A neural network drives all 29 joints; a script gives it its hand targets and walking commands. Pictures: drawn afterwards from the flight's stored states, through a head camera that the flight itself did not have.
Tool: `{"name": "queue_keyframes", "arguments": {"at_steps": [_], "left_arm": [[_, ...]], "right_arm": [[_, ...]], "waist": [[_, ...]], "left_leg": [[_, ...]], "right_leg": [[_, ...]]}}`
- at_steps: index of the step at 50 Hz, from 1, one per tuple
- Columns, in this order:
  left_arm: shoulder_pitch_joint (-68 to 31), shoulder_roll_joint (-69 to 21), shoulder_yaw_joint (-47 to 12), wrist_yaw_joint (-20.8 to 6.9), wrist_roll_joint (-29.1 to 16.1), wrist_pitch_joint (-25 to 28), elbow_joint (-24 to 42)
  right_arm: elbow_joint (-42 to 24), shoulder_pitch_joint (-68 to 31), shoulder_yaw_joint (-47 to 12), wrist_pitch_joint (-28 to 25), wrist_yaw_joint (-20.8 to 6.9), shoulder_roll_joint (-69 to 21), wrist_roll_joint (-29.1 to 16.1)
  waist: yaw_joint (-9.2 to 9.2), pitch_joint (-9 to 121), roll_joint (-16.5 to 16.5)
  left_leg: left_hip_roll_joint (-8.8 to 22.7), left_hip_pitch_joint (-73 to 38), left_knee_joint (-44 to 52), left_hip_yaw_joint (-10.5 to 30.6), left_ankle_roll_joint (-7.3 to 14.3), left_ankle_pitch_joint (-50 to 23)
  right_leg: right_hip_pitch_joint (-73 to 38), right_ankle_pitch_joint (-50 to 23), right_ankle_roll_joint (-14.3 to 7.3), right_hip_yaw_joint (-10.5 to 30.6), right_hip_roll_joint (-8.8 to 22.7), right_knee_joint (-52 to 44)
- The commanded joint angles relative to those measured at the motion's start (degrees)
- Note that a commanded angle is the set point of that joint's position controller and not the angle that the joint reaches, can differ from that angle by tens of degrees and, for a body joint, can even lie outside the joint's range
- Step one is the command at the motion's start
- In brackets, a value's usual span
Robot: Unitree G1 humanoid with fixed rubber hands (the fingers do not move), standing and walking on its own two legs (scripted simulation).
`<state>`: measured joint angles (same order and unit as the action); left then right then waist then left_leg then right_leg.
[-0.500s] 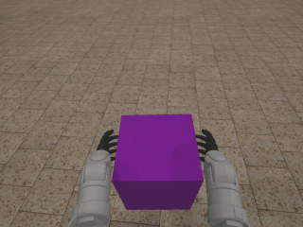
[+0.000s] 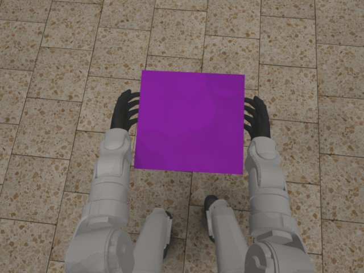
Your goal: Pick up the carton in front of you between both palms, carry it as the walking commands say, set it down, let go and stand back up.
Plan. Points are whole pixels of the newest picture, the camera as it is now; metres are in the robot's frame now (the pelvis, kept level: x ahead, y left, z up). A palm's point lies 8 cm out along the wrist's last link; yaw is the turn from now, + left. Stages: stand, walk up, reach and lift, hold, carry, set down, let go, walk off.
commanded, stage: set down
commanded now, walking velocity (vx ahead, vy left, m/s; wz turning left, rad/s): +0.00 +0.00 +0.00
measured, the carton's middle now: (189, 130) +0.42 -0.01 -0.16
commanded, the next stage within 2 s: none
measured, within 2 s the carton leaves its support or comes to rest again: rests again in 1.72 s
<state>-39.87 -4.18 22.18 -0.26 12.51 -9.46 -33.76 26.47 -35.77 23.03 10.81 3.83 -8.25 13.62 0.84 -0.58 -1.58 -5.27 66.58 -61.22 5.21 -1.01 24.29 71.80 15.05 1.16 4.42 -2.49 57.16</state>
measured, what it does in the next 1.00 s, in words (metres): lowers itself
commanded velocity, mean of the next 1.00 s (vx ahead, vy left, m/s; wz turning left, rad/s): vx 0.00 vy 0.00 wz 0.00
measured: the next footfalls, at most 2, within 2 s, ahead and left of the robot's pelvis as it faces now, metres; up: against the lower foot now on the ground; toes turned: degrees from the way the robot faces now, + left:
none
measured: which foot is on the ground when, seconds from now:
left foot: down 0.00-1.00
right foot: down 0.00-1.00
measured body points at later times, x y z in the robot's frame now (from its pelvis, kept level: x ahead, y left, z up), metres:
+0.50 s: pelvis -0.01 +0.01 -0.12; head +0.27 -0.01 +0.23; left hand +0.49 +0.12 -0.22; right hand +0.45 -0.18 -0.23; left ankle +0.03 +0.12 -0.65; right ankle +0.10 -0.12 -0.65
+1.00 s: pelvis -0.04 +0.00 -0.23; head +0.31 -0.02 +0.04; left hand +0.53 +0.10 -0.37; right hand +0.48 -0.20 -0.38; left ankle +0.03 +0.12 -0.65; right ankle +0.09 -0.12 -0.65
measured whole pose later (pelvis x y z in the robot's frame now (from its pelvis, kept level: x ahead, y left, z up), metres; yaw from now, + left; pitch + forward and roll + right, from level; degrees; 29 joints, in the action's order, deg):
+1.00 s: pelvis -0.04 +0.00 -0.23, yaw +4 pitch +46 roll +3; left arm -79.9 9.5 18.6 4.3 8.0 -15.5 -51.8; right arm 37.8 -71.5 30.1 17.8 5.3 3.2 11.3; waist 5.5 -6.2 -2.5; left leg -10.6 120.5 -110.3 3.1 -3.6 36.2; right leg 126.6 25.0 3.9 5.7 -5.4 105.6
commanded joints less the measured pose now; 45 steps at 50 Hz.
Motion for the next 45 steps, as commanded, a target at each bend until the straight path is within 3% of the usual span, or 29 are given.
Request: {"name": "queue_keyframes", "arguments": {"at_steps": [1,6,12,18,28,36,45], "left_arm": [[-31.31,-53.04,-34.19,-10.93,-6.49,0.70,1.41],[-32.69,-55.13,-30.08,-11.80,-5.12,-3.61,-3.87],[-37.26,-53.72,-26.37,-11.48,-4.32,-4.31,-7.38],[-43.01,-50.93,-26.76,-9.57,-5.68,-2.76,-7.65],[-53.29,-46.83,-28.37,-7.95,-9.18,-3.00,-7.60],[-60.96,-42.62,-25.45,-8.43,-9.50,-4.16,-11.24],[-68.44,-37.82,-23.14,-8.58,-9.67,-4.49,-15.35]], "right_arm": [[0.36,-34.15,-37.03,-0.81,-11.87,-50.29,-5.95],[6.15,-35.39,-31.00,3.03,-14.86,-49.16,-3.55],[10.19,-39.04,-25.09,4.02,-16.25,-47.35,-1.78],[10.62,-43.79,-24.60,3.10,-15.32,-45.98,-3.54],[8.46,-54.53,-26.61,3.96,-12.09,-43.31,-7.49],[9.75,-62.49,-24.15,5.27,-10.78,-40.78,-8.01],[10.90,-70.70,-20.62,5.40,-11.27,-35.92,-8.50]], "waist": [[0.67,64.35,0.45],[1.94,55.05,-0.43],[3.14,54.73,-1.10],[3.32,60.85,-1.35],[4.08,69.37,0.55],[4.94,66.88,1.17],[6.13,62.88,0.40]], "left_leg": [[-4.21,-6.25,2.50,-3.11,-1.48,-20.46],[-4.19,-0.57,-0.28,-2.91,-1.65,-13.21],[-4.67,6.63,-5.44,-3.43,-1.75,-13.23],[-5.48,12.63,-12.16,-4.85,-1.97,-14.24],[-6.90,22.26,-22.35,-7.40,-1.72,-8.96],[-7.09,31.64,-28.66,-8.76,-1.09,-3.20],[-6.66,38.07,-35.33,-9.37,-0.71,0.45]], "right_leg": [[-41.77,-25.11,0.49,-3.04,-4.83,6.64],[-24.20,-12.88,-0.08,-5.47,-5.49,9.21],[-14.51,-12.28,-0.17,-6.04,-5.52,14.43],[-9.85,-14.62,0.71,-6.20,-5.72,20.86],[-8.48,-14.39,2.22,-7.45,-5.96,30.00],[-6.37,-11.23,2.49,-7.84,-5.64,35.55],[-1.63,-8.48,2.32,-8.49,-4.78,42.12]]}}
